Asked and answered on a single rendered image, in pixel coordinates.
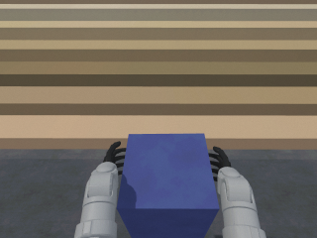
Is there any robot left forearm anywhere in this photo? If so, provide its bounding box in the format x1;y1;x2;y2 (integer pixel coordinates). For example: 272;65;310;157
74;162;119;238

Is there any carton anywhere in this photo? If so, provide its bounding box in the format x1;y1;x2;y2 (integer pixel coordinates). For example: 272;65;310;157
117;133;220;238

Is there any right robot hand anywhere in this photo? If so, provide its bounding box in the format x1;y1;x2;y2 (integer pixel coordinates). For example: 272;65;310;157
208;146;231;181

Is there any left robot hand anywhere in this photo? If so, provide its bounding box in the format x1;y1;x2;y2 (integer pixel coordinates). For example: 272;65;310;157
103;141;127;176

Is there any robot right forearm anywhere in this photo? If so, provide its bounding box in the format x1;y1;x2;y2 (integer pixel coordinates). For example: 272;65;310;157
217;167;266;238

